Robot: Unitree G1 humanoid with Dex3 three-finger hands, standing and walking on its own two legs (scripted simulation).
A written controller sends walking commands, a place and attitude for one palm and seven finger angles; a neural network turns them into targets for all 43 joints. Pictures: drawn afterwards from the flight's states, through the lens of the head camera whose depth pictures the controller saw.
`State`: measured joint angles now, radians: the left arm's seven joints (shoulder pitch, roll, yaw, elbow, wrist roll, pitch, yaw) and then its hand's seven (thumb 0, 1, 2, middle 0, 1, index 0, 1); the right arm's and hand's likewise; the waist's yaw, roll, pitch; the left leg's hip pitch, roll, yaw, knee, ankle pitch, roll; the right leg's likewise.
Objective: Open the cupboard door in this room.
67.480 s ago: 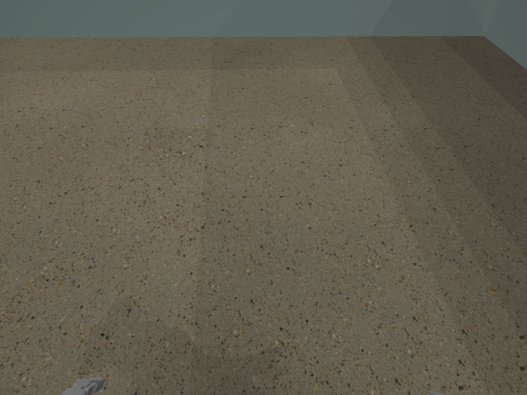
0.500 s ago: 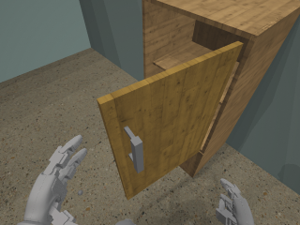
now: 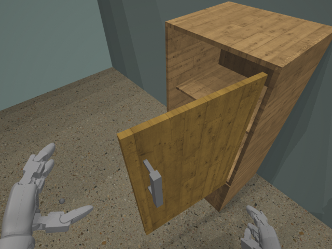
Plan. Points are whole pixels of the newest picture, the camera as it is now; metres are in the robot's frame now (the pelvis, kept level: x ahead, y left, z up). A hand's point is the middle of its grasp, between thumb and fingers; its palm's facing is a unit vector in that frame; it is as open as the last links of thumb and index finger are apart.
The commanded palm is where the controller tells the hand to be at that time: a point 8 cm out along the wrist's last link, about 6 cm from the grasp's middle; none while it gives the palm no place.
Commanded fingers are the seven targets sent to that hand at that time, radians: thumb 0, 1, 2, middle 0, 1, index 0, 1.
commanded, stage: draw the hand back to the body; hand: left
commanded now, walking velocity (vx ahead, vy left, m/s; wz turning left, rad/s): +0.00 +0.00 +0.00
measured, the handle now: (152, 184) +0.27 +0.07 +0.02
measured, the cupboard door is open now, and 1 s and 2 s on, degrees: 81 81 81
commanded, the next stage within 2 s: step back with the hand held close in 0.74 s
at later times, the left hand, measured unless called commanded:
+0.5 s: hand (44, 163) +0.21 +0.24 +0.18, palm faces +0.44 -0.80 -0.41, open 7.9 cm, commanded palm +0.16 +0.28 +0.19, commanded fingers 0.00 0.90 0.90 -0.20 -0.30 -0.20 -0.30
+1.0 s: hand (42, 165) +0.21 +0.24 +0.18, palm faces +0.42 -0.79 -0.46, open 7.4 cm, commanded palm +0.15 +0.28 +0.19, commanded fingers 0.00 0.90 0.90 -0.20 -0.30 -0.20 -0.30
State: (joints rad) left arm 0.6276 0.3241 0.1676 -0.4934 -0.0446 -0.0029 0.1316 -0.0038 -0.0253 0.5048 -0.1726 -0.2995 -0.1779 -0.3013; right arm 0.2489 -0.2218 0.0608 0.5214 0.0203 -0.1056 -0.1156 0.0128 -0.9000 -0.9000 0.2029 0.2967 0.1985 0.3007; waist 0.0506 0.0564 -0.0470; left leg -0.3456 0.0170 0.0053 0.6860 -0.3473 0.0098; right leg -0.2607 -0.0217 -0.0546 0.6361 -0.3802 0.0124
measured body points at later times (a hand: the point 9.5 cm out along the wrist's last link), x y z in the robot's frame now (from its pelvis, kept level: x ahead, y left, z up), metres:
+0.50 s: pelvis +0.02 -0.01 +0.02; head +0.01 -0.04 +0.47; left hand +0.18 +0.28 +0.20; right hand +0.21 -0.24 -0.06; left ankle +0.01 +0.11 -0.72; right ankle -0.03 -0.13 -0.72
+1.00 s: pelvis +0.00 -0.02 +0.02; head +0.00 -0.04 +0.47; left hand +0.18 +0.28 +0.21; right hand +0.19 -0.25 -0.06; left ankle +0.01 +0.11 -0.72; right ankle -0.03 -0.13 -0.72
